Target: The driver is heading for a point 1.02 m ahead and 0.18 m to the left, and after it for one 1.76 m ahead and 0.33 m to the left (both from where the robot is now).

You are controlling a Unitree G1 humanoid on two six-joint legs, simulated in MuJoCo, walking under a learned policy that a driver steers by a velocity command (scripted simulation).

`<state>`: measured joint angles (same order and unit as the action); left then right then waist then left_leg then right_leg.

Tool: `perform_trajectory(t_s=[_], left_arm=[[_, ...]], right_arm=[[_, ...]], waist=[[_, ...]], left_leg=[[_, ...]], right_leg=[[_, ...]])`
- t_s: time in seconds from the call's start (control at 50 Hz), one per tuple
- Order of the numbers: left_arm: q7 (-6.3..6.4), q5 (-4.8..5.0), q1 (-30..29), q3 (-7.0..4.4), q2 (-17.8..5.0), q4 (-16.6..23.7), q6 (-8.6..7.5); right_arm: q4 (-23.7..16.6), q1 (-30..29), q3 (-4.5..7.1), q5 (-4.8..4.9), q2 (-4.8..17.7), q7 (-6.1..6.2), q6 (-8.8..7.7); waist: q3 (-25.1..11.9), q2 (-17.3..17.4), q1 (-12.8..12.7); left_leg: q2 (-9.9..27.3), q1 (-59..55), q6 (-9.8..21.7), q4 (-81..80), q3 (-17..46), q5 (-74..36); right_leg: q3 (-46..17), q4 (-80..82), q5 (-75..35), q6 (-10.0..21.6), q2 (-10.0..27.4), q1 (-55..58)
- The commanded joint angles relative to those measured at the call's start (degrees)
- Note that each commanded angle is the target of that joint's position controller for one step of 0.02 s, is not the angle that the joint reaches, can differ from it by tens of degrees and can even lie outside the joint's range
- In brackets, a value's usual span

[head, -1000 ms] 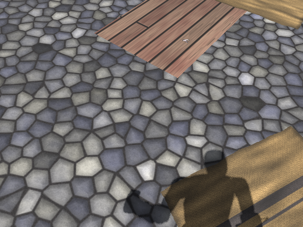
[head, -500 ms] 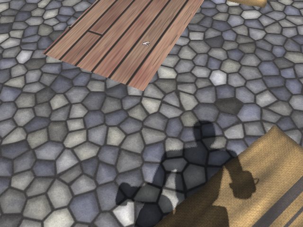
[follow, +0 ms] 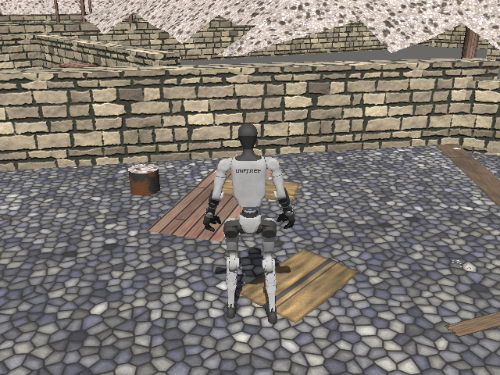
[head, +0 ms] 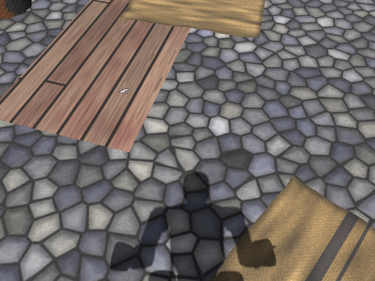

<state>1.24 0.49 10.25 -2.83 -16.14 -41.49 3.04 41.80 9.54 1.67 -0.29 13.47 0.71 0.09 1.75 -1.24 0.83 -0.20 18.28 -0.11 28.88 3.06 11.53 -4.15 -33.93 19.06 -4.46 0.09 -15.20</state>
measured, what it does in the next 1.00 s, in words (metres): walks ahead, turning left: right foot, then left foot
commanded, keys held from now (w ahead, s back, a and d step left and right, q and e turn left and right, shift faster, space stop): no key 0.20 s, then w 0.02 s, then w+q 0.20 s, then q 0.36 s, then no key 0.22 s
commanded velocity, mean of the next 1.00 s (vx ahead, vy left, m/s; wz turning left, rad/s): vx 0.11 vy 0.00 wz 0.26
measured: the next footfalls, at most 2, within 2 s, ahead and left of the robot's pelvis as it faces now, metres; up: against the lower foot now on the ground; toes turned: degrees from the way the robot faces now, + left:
right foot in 0.02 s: +0.02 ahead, -0.14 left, +0.00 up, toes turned +3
left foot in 0.50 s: +0.14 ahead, +0.14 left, +0.00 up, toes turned +11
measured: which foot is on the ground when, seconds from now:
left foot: down 0.00-0.26, up 0.28-0.48, down 0.50-1.00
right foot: up 0.00-0.00, down 0.02-0.50, up 0.52-1.00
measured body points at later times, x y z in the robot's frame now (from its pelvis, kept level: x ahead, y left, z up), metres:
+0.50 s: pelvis +0.06 +0.02 -0.01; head +0.07 +0.05 +0.44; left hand +0.08 +0.31 -0.15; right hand +0.20 -0.25 -0.11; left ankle +0.09 +0.13 -0.74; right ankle -0.02 -0.15 -0.74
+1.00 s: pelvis +0.17 +0.06 +0.00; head +0.19 +0.07 +0.45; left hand +0.25 +0.37 -0.09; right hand +0.37 -0.18 -0.10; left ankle +0.09 +0.13 -0.74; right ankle +0.27 -0.05 -0.72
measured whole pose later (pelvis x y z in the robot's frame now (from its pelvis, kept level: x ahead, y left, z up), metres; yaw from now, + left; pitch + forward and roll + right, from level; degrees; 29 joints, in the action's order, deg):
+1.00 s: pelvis +0.17 +0.06 +0.00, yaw +20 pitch +1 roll -1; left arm 0.3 0.1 5.3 -3.5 -16.2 -42.2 -1.7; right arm 40.8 13.2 3.0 0.5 17.2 2.2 1.9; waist 1.2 -0.7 1.8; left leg -6.7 9.9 4.1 27.8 10.4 18.0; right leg -3.4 -34.2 11.2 -3.3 -1.0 -23.4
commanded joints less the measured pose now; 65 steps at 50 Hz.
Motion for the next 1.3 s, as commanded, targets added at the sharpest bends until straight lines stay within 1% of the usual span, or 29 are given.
perform_trajectory(t_s=[0.02,0.04,0.06,0.1,0.2,0.24,0.28,0.34,0.38,0.42,0.48,0.5,0.52,0.54,0.56,0.6,0.62,0.66,0.7,0.78,0.92,0.98,1.02,1.04,1.06,1.08,1.1,1.16,1.3], left_arm=[[-0.02,-1.16,2.3,-1.35,-5.8,2.4,-0.76],[0.34,-1.76,2.4,-1.9,-9.1,3.0,-0.72],[-0.13,-1.78,1.5,-1.78,-7.9,1.4,-0.88],[-0.66,-2.19,0.1,-0.62,-3.6,1.6,-1.86],[-0.25,-1.34,2.9,-0.39,-4.0,-0.5,-3.68],[0.09,-1.17,4.9,-0.62,-4.5,-1.5,-3.43],[0.53,-0.81,7.3,-1.85,-8.3,-1.6,-3.23],[1.29,-0.41,9.5,-2.66,-9.6,-2.4,-4.94],[1.25,0.45,8.0,-2.64,-8.2,-2.6,-5.88],[0.74,0.73,4.7,-3.04,-8.9,-2.1,-6.04],[0.55,0.54,1.5,-3.24,-8.9,-1.3,-4.66],[0.77,0.03,2.4,-2.67,-7.0,-1.1,-4.49],[1.03,-2.24,2.4,-1.33,-2.7,2.3,-4.75],[1.0,-1.1,3.1,-1.04,-2.7,2.9,-5.83],[0.65,0.62,3.0,-1.6,-5.4,2.7,-6.4],[0.71,-0.21,0.7,-2.19,-6.9,2.0,-6.58],[0.88,-0.91,0.2,-2.57,-7.5,2.0,-6.24],[0.61,-0.98,1.0,-2.45,-6.2,1.9,-5.6],[0.71,-0.87,0.6,-2.31,-5.6,2.1,-5.16],[0.79,-0.69,-4.2,-2.11,-5.1,3.3,-4.39],[-0.44,-0.38,-9.0,-1.87,-5.1,4.0,-5.12],[-1.05,-0.28,-8.2,-1.96,-5.4,3.7,-6.01],[-1.33,-1.31,-4.7,-1.87,-5.4,2.6,-6.83],[-1.04,-2.16,-3.1,-2.02,-8.1,2.6,-6.93],[-1.01,-2.82,-4.5,-1.25,-7.2,2.0,-6.58],[-1.28,-1.65,-5.3,-0.31,-3.5,1.7,-6.19],[-1.74,-0.93,-5.7,-0.27,-3.9,1.4,-5.93],[-1.81,0.29,-6.9,-2.07,-10.2,2.2,-5.24],[-0.16,1.0,-5.6,-2.93,-10.2,3.2,-3.46]], right_arm=[[-1.8,1.8,1.79,0.26,8.1,-0.01,-0.98],[-2.0,2.5,1.43,-0.9,7.3,-0.47,-1.69],[-1.8,2.6,0.95,-1.18,4.8,-0.6,-2.07],[-1.2,-1.3,1.44,-1.26,6.6,-0.31,-1.94],[1.1,0.3,1.78,-0.48,6.3,0.67,-1.26],[2.6,1.2,1.7,-0.11,5.5,0.75,-0.96],[1.8,-1.0,2.01,1.05,6.0,0.69,-1.24],[-1.0,-5.2,2.43,2.38,6.9,-0.24,-2.97],[-0.9,-4.1,2.3,2.56,6.5,-1.15,-3.65],[-0.1,-2.7,2.02,2.05,6.1,-2.05,-3.9],[3.3,7.6,3.67,1.07,8.3,-2.74,-2.96],[3.6,12.0,5.01,1.2,11.1,-2.52,-2.55],[1.8,14.6,6.71,1.3,19.5,-1.5,-2.29],[0.5,14.9,5.41,0.25,17.9,-2.01,-2.97],[-0.6,11.8,4.68,0.21,15.0,-2.13,-3.69],[-1.9,7.2,4.09,1.01,12.9,-1.77,-3.75],[-2.5,5.6,3.83,0.96,12.4,-1.32,-3.38],[-3.2,5.3,3.89,0.29,12.6,-0.46,-2.71],[-3.5,5.8,4.26,0.67,13.4,0.19,-2.2],[-4.1,5.7,4.58,1.5,13.9,1.47,-0.32],[-3.9,5.0,3.69,0.47,12.2,1.79,1.19],[-4.0,3.7,3.12,0.78,11.5,1.61,1.39],[-3.5,3.1,2.05,0.6,9.0,1.53,0.76],[-3.3,5.8,1.18,-1.51,6.5,1.36,-0.07],[-1.5,12.4,1.28,-1.85,6.2,1.25,-0.27],[-1.0,11.5,1.46,-2.25,8.0,1.32,0.02],[-1.1,8.9,1.91,-1.67,9.3,1.33,0.27],[-1.2,5.4,2.81,-0.74,10.4,1.66,1.25],[-0.8,6.4,3.26,0.03,7.0,1.92,0.62]], waist=[[-7.1,9.1,-0.8],[-7.3,2.3,0.8],[-6.6,-6.4,2.2],[-2.8,-3.8,0.3],[-0.8,-2.5,0.0],[-0.8,-3.5,-0.8],[3.2,-8.3,-3.2],[8.7,-10.1,-5.0],[7.4,-7.3,-4.2],[4.1,-5.6,-3.0],[-1.9,-3.1,2.2],[-4.7,2.2,4.1],[-6.9,20.3,3.0],[-11.4,19.8,3.2],[-7.5,13.1,2.0],[-3.9,3.8,0.8],[-4.0,3.8,-0.1],[-5.4,5.8,-1.2],[-6.3,5.6,-1.4],[-6.1,6.6,-0.5],[-4.6,8.0,1.7],[-4.3,8.5,1.0],[-5.4,6.3,-1.7],[-9.6,0.5,0.0],[-10.6,-7.1,4.4],[-10.2,-9.0,3.2],[-8.2,-8.5,2.1],[-6.1,-6.4,1.3],[-9.5,-6.1,1.2]], left_leg=[[8.5,-3.1,5.8,-5.6,9.0,-8.5],[5.6,0.1,2.9,-2.5,5.6,-3.0],[1.4,-4.0,-0.1,-2.7,0.3,2.7],[1.4,-6.8,-1.8,-1.7,0.3,-0.5],[1.8,-7.5,-1.0,-1.5,1.0,-4.7],[-0.7,-5.1,-1.0,0.9,-1.5,4.9],[-3.2,5.2,-0.4,9.5,-5.1,13.5],[2.9,20.0,2.6,23.2,-0.4,17.5],[5.6,23.2,4.1,20.7,0.8,17.5],[5.0,13.0,4.2,13.5,-2.9,11.9],[-2.9,-9.0,2.9,4.2,-9.8,-1.7],[-1.6,-15.1,4.3,0.8,-4.9,-4.0],[14.1,-22.4,12.9,-6.7,22.9,-13.5],[20.8,-24.7,20.1,-14.0,39.3,-14.1],[20.6,-23.1,20.0,-12.5,34.4,-13.6],[15.8,-17.7,15.5,-9.7,22.7,-20.6],[13.8,-15.0,14.1,-9.9,19.1,-25.5],[11.5,-13.0,13.9,-10.2,15.4,-34.2],[10.8,-13.8,14.0,-9.9,14.0,-37.3],[9.8,-12.9,12.5,-8.9,15.1,-30.9],[9.9,-12.1,12.1,-5.8,16.8,-29.9],[9.5,-12.7,11.4,-2.8,19.0,-29.8],[6.4,-10.0,7.6,-1.0,17.5,-24.5],[2.5,-7.6,4.7,3.3,13.2,-14.9],[-1.5,-4.2,1.1,5.0,9.7,7.2],[-0.5,-5.0,-1.4,3.7,7.3,13.3],[-0.4,-5.1,-2.1,1.8,6.2,10.8],[-2.1,-5.1,-1.6,0.4,3.1,5.3],[-3.7,-5.0,-0.5,1.6,0.7,7.5]], right_leg=[[-0.2,12.1,-13.0,3.3,1.2,9.4],[-4.8,10.1,-19.8,5.9,6.4,11.2],[-5.6,10.8,-9.3,8.8,6.8,3.5],[-5.1,13.1,-0.2,7.6,4.9,-1.8],[-3.4,11.5,-4.7,5.7,3.3,-2.3],[-3.6,13.5,8.9,6.8,2.9,-1.3],[-11.9,19.5,24.9,11.2,9.0,0.5],[-23.8,25.0,23.3,18.2,20.4,5.5],[-19.0,24.4,14.2,16.9,20.3,12.2],[-9.4,23.4,3.4,14.3,16.5,9.9],[2.6,9.4,-14.4,10.1,9.7,1.6],[7.3,-4.2,-17.6,6.9,6.6,-1.2],[11.2,-26.4,4.3,0.3,-1.7,-16.4],[0.7,-36.3,18.1,0.4,-4.5,-22.7],[-1.4,-40.6,16.8,1.5,-1.4,-26.3],[-0.6,-36.0,8.4,3.0,2.7,-26.2],[-0.7,-32.3,5.5,3.1,3.6,-23.0],[0.0,-29.1,1.1,2.1,2.0,-18.7],[0.1,-24.3,-1.1,1.0,0.7,-18.7],[-1.0,-15.2,-5.5,-1.0,-0.6,-18.5],[-0.1,-6.2,-6.8,-0.4,-0.3,-13.2],[1.0,1.2,-6.3,1.9,-0.9,-8.3],[-1.1,14.4,-25.3,4.6,1.9,3.5],[-8.6,12.7,-44.2,7.5,9.2,12.6],[-14.0,8.1,-55.6,15.3,14.6,15.2],[-17.6,9.7,-49.2,18.8,15.9,11.9],[-17.3,10.3,-41.5,17.7,13.3,10.2],[-16.9,10.0,-29.3,14.8,9.6,6.9],[-22.7,8.5,-32.6,16.3,9.9,7.3]])
Keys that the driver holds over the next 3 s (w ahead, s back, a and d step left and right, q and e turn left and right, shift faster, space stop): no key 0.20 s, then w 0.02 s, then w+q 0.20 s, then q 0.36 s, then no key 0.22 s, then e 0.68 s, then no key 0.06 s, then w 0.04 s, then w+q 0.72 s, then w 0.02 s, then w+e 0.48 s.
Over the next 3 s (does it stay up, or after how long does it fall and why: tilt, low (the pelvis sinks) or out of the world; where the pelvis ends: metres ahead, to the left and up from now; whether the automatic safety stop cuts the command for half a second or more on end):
stays up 0.74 0.16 -0.01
